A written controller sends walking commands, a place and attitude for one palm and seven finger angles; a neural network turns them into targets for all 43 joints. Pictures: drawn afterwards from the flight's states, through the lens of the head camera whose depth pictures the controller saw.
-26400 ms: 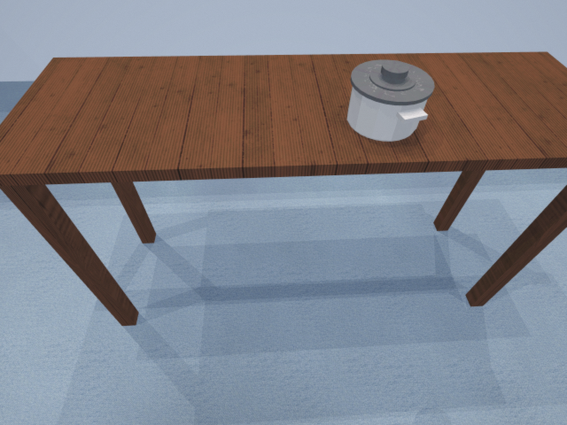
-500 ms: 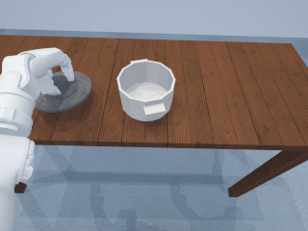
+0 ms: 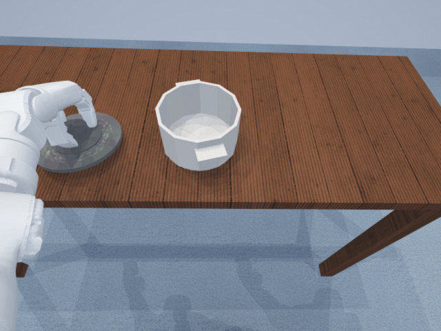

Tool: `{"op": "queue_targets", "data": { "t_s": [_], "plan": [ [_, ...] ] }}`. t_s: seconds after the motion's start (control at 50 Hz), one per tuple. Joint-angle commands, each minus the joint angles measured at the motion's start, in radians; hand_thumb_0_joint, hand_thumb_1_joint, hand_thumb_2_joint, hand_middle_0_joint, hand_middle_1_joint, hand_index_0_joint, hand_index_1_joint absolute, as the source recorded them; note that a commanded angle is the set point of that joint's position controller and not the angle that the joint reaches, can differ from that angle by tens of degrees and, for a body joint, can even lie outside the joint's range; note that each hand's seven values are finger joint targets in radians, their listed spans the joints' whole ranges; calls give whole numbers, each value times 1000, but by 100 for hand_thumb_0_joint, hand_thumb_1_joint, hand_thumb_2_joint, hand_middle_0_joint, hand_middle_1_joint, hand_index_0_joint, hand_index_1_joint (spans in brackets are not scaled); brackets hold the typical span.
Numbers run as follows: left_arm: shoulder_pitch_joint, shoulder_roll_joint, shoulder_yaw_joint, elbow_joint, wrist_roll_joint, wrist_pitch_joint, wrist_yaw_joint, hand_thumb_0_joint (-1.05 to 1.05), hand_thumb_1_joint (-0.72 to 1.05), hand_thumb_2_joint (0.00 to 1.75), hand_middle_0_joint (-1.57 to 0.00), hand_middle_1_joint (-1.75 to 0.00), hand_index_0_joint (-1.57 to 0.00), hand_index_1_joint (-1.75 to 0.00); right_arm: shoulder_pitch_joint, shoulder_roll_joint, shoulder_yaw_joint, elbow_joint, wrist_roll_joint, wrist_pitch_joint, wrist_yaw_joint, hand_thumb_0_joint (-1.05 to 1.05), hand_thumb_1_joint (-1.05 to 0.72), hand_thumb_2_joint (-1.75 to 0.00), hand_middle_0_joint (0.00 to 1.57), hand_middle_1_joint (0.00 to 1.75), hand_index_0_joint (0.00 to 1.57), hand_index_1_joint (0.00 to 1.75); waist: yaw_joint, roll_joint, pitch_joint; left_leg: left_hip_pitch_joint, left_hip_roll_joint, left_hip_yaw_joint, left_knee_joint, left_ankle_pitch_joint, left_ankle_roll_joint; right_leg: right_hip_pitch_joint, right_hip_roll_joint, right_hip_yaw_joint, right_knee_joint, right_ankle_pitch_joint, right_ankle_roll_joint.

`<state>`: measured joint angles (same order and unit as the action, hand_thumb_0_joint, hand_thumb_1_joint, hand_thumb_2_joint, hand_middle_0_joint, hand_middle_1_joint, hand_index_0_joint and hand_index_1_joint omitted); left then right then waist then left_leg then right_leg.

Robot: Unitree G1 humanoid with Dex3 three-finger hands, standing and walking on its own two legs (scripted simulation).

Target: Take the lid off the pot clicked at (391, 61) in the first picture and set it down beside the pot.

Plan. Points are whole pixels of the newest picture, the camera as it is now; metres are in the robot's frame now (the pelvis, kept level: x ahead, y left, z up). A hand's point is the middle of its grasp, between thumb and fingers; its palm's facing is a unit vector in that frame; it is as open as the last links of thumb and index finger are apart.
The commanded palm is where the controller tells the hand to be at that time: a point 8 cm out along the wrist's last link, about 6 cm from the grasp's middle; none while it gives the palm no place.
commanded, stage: lower the lid onto the table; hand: left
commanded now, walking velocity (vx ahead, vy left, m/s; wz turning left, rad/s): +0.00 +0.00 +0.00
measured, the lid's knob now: (73, 130) +0.48 +0.26 +0.06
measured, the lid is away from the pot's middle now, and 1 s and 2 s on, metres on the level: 0.24 0.24 0.24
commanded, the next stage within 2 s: open the fingers wide in 0.12 s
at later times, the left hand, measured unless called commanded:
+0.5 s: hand (67, 133) +0.46 +0.26 +0.08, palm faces -0.44 -0.06 -0.90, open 8.3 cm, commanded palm +0.48 +0.26 +0.15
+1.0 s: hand (69, 129) +0.46 +0.26 +0.09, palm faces -0.42 -0.05 -0.90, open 9.6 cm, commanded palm +0.48 +0.25 +0.15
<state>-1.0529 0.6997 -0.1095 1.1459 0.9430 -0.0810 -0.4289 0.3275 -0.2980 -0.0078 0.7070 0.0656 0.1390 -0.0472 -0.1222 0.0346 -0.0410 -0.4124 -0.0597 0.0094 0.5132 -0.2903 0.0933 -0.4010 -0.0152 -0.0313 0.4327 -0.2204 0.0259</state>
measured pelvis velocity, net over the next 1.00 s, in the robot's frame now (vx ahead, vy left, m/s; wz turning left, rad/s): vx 0.00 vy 0.00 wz -0.01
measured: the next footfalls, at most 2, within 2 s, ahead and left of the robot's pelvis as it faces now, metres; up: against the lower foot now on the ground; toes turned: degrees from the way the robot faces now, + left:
none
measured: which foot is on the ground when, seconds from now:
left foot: down 0.00-1.00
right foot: down 0.00-1.00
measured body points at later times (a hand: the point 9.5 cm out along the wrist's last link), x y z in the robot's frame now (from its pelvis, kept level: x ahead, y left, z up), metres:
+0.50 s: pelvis -0.01 +0.00 -0.01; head +0.07 +0.00 +0.44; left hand +0.48 +0.26 +0.13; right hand +0.01 -0.28 -0.13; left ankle -0.03 +0.06 -0.74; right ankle -0.01 -0.15 -0.74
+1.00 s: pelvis +0.00 +0.00 +0.00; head +0.07 +0.00 +0.44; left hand +0.48 +0.26 +0.14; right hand +0.02 -0.28 -0.13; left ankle -0.03 +0.06 -0.74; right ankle -0.01 -0.15 -0.74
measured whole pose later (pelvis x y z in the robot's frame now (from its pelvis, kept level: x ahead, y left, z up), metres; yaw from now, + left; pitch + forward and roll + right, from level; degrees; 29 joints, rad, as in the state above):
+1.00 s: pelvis +0.00 +0.00 +0.00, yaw -1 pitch +13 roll -2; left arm -0.97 0.70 -0.09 1.04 0.96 -0.14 -0.35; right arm 0.31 -0.28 -0.01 0.67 0.07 0.23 -0.05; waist -0.11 0.04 -0.07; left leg -0.48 -0.05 0.02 0.57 -0.31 0.09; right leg -0.47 -0.01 -0.02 0.48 -0.24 0.02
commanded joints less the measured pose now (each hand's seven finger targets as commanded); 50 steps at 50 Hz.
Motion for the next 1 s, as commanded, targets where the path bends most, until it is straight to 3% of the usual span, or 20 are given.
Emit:
{"op": "queue_targets", "data": {
  "t_s": [0.0, 0.08, 0.1, 0.14, 0.18, 0.2, 0.22, 0.28, 0.3, 0.32, 0.36, 0.4, 0.44, 0.5, 0.56, 0.74, 0.76, 0.8, 0.9, 0.98],
  "plan": [
    [-566, 311, 67, -214, 0, 1, 49, 0, 53, 107, -85, -99, -84, -99, 101, -180, -56, -57, 1, -2, -10, 0, -90, -90, 20, 30, 20, 30, -17, 83, -430, 337, 31, -78, 22, 555, -30, 28, 68, -21, 15, 298, -64],
    [-485, 281, 45, -97, -5, 0, 44, 0, 53, 107, -85, -99, -84, -99, 113, -183, -54, -49, 6, -1, -19, 0, -90, -90, 20, 30, 20, 30, -27, 5, -384, 257, 25, -57, 36, 471, -14, 11, 65, -23, 27, 283, -62],
    [-534, 313, 62, -138, 1, 1, 47, 0, 53, 107, -85, -99, -84, -99, 113, -186, -52, -47, 7, 5, -18, 0, -90, -90, 20, 30, 20, 30, -24, 26, -403, 262, 27, -59, 32, 469, -15, 20, 67, -21, 32, 287, -62],
    [-532, 238, 4, -112, 4, 5, 42, 0, 53, 107, -85, -99, -84, -99, 116, -178, -53, -46, 10, 5, -20, 0, -90, -90, 20, 30, 20, 30, -36, 49, -392, 279, 27, -64, 45, 484, -19, -28, 73, -26, 37, 267, -62],
    [-539, 265, 27, -126, 3, -1, 42, 0, 53, 107, -85, -99, -84, -99, 123, -184, -56, -40, 8, 7, -19, 0, -90, -90, 20, 30, 20, 30, -32, 67, -397, 295, 34, -65, 58, 517, -24, -52, 72, -28, 44, 263, -65],
    [-356, 300, 96, -128, 5, -16, 45, 0, 53, 107, -85, -99, -84, -99, 110, -169, -55, -86, 1, 8, -7, 0, -90, -90, 20, 30, 20, 30, 10, 55, -444, 282, 22, -71, 65, 555, -25, 5, 72, -24, 59, 276, -67],
    [-339, 329, 144, -339, 4, -92, 64, 0, 52, 105, -84, -100, -82, -99, 92, -169, -60, -109, -19, 33, -19, 0, -90, -90, 20, 30, 20, 30, 18, 7, -476, 272, 41, -56, 73, 606, -28, 16, 72, -23, 57, 294, -70],
    [-371, 247, 74, -321, -19, -119, 85, 0, 49, 100, -79, -100, -78, -100, 71, -160, -61, -105, -12, 68, -25, 0, -90, -90, 20, 30, 20, 30, -9, 51, -399, 244, 47, -47, 63, 517, -21, -31, 66, -21, 44, 241, -73],
    [-440, 364, 159, -382, -14, -116, 102, 0, 48, 98, -78, -100, -77, -100, 72, -165, -60, -103, -9, 76, -26, 0, -90, -90, 20, 30, 20, 30, 4, 80, -437, 270, 52, -55, 51, 490, -21, -12, 67, -17, 41, 228, -72],
    [-452, 419, 200, -401, -7, -112, 120, 0, 47, 97, -77, -100, -75, -100, 76, -159, -57, -117, -7, 75, -29, 0, -90, -90, 20, 30, 20, 30, 11, 126, -491, 302, 43, -65, 45, 530, -24, 15, 69, -15, 46, 243, -77],
    [-393, 304, 121, -296, -11, -87, 122, 0, 44, 94, -74, -99, -73, -99, 79, -150, -53, -101, -5, 69, -29, 0, -90, -90, 20, 30, 20, 30, -6, 100, -431, 295, 48, -66, 48, 518, -27, -42, 70, -27, 37, 215, -73],
    [-416, 351, 145, -305, 4, -79, 131, 0, 42, 92, -71, -99, -70, -99, 76, -157, -50, -98, -4, 71, -25, 0, -90, -90, 20, 30, 20, 30, 0, 108, -438, 290, 47, -64, 42, 502, -29, -34, 67, -20, 35, 211, -75],
    [-432, 271, 79, -266, 6, -64, 129, 0, 39, 90, -69, -98, -68, -98, 79, -155, -50, -87, 0, 65, -25, 0, -90, -90, 20, 30, 20, 30, -13, 84, -399, 273, 46, -59, 39, 440, -24, -59, 71, -26, 31, 183, -75],
    [-458, 333, 117, -280, 13, -63, 129, 0, 34, 88, -65, -97, -64, -96, 79, -161, -46, -92, 0, 63, -30, 0, -90, -90, 20, 30, 20, 30, -7, 77, -427, 263, 41, -56, 38, 429, -19, -31, 67, -17, 36, 201, -77],
    [-443, 285, 87, -268, 10, -62, 123, 0, 30, 86, -62, -95, -61, -95, 77, -154, -46, -98, 0, 61, -31, 0, -90, -90, 20, 30, 20, 30, -12, 74, -440, 279, 43, -60, 46, 475, -25, -35, 69, -22, 43, 216, -74],
    [-412, 288, 109, -286, -3, -69, 119, 0, 17, 78, -51, -91, -51, -91, 74, -151, -50, -104, -4, 69, -25, 0, -90, -90, 20, 30, 20, 30, -3, 72, -436, 297, 47, -64, 57, 562, -31, -33, 70, -23, 45, 251, -74],
    [-417, 255, 79, -280, -4, -66, 116, 0, 15, 77, -50, -90, -49, -90, 73, -151, -48, -101, -2, 71, -23, 0, -90, -90, 20, 30, 20, 30, -11, 79, -419, 297, 47, -65, 57, 555, -34, -52, 71, -25, 44, 240, -74],
    [-420, 302, 121, -311, 0, -69, 121, 0, 12, 76, -48, -89, -47, -89, 75, -153, -53, -105, -7, 76, -20, 0, -90, -90, 20, 30, 20, 30, -1, 73, -458, 313, 47, -66, 61, 584, -33, -24, 70, -19, 44, 258, -72],
    [-400, 258, 87, -292, -5, -63, 119, 0, 4, 73, -42, -86, -42, -86, 67, -153, -51, -104, -4, 83, -14, 0, -90, -90, 20, 30, 20, 30, -5, 64, -421, 291, 47, -68, 52, 560, -33, -32, 70, -23, 38, 248, -74],
    [-405, 293, 115, -319, 0, -64, 127, 0, -2, 71, -38, -82, -38, -82, 69, -156, -52, -111, -7, 83, -11, 0, -90, -90, 20, 30, 20, 30, 6, 109, -447, 316, 47, -71, 51, 591, -42, -27, 69, -24, 42, 249, -80]
  ]
}}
